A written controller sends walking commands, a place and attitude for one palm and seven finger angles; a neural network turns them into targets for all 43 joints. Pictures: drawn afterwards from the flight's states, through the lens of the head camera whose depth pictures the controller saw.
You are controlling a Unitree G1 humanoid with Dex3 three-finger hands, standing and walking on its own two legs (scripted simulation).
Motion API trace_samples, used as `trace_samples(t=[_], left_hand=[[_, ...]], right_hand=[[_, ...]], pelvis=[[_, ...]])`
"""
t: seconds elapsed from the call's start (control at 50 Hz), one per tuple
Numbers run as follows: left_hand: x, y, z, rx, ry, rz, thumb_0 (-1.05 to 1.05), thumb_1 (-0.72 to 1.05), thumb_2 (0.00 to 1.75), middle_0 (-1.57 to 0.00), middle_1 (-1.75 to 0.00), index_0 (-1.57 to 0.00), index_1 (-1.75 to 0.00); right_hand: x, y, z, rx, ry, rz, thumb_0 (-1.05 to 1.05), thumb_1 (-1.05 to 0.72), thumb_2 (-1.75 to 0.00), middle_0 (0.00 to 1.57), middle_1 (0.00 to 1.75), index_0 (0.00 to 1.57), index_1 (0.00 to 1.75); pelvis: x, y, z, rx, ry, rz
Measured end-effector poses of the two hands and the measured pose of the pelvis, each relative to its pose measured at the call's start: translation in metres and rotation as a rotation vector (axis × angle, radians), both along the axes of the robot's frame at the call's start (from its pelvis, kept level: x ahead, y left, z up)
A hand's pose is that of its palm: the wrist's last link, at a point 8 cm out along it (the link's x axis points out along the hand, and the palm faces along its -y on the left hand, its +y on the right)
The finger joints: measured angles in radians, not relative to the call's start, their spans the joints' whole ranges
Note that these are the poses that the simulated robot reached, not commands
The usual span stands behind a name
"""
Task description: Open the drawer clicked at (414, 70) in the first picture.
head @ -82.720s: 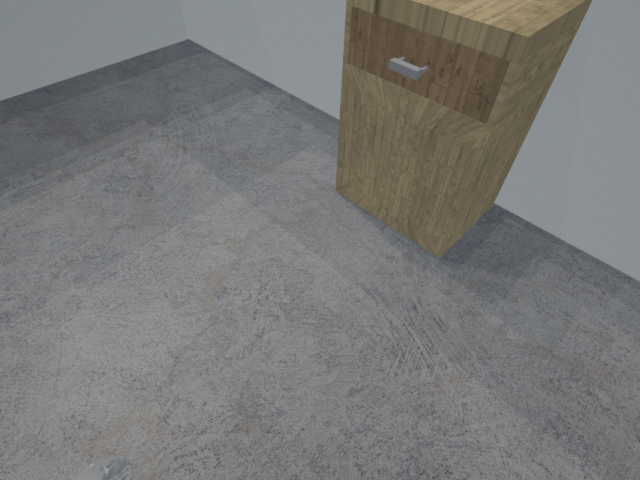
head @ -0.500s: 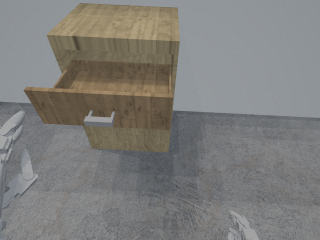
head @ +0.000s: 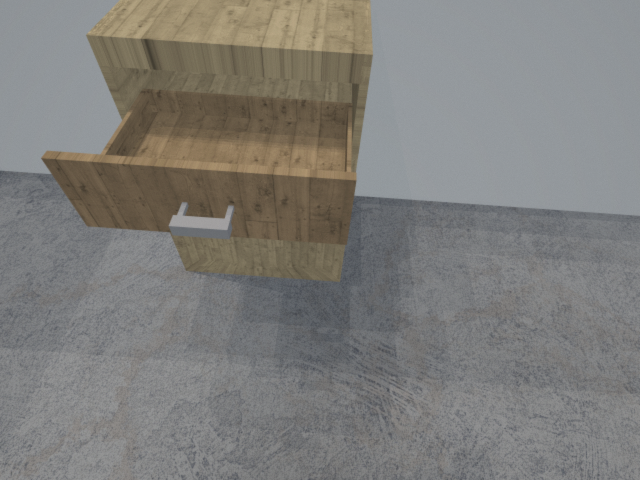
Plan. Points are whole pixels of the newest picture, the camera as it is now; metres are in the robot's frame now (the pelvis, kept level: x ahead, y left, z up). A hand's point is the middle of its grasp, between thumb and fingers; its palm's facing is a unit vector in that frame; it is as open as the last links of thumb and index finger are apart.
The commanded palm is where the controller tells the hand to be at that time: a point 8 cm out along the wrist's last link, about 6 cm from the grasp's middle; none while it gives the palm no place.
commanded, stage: let the arm hang, fingers relaxed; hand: left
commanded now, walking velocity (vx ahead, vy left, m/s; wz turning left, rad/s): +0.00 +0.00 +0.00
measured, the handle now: (204, 218) +0.53 +0.25 -0.07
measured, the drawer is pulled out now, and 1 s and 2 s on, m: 0.30 0.30 0.30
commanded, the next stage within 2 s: look to check the result in 0.58 s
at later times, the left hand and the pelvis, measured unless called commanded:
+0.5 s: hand out of the picture -0.02 +0.17 -0.18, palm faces +0.02 -0.99 -0.15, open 7.3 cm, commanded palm none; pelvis -0.01 +0.01 +0.00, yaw -1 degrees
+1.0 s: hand out of the picture -0.04 +0.17 -0.18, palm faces +0.03 -0.99 -0.16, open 7.4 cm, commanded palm none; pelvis -0.01 +0.01 +0.00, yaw -1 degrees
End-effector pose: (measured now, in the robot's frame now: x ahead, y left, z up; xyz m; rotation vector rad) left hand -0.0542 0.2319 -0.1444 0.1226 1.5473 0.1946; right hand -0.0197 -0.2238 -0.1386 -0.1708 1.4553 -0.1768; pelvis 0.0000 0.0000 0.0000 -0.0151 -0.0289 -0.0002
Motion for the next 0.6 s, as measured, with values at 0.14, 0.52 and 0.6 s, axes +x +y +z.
trace_samples(t=[0.14,0.52,0.6], left_hand=[[0.001,-0.003,0.004,0.002,-0.007,-0.018,0.01,0.92,0.9,-0.2,-0.3,-0.2,-0.3],[0.029,-0.015,-0.006,-0.046,-0.112,-0.043,0.01,0.92,0.9,-0.2,-0.3,-0.2,-0.3],[0.022,-0.013,-0.005,-0.042,-0.093,-0.036,0.01,0.92,0.9,-0.2,-0.3,-0.2,-0.3]], right_hand=[[-0.012,0.029,-0.01,0.072,0.008,-0.034,0.01,-0.91,-0.9,0.2,0.3,0.2,0.3],[-0.035,0.045,-0.01,0.078,0.008,-0.084,0.01,-0.91,-0.9,0.2,0.3,0.2,0.3],[-0.04,0.044,-0.009,0.073,0.023,-0.084,0.01,-0.91,-0.9,0.2,0.3,0.2,0.3]], pelvis=[[-0.003,0.007,0.001,0.006,-0.012,-0.014],[-0.01,0.013,0.0,0.011,-0.015,-0.025],[-0.01,0.014,0.0,0.011,-0.012,-0.024]])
